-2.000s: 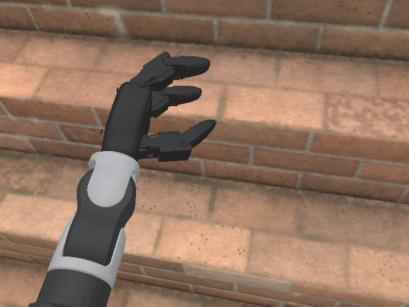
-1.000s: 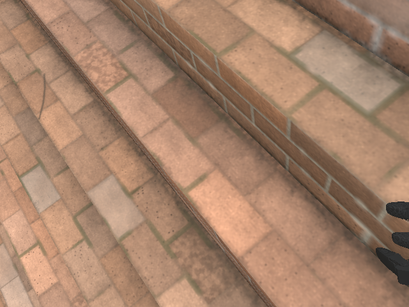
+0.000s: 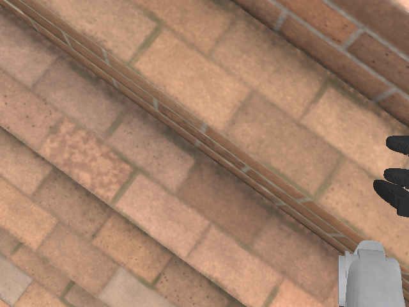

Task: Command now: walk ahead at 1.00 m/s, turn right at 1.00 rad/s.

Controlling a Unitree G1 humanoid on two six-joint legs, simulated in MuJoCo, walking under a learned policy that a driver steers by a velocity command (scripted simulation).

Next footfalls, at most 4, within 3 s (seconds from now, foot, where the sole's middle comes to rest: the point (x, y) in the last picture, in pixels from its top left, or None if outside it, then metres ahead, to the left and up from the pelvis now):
0.06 left None -0.28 0.19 -0.91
0.14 right None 0.07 -0.06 -0.51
0.40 left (45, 217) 0.08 0.49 -0.71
0.84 right None -0.52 0.94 -1.35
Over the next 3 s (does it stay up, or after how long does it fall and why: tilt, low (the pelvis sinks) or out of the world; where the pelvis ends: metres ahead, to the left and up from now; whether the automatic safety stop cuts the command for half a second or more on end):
falls after 0.88 s (tilt)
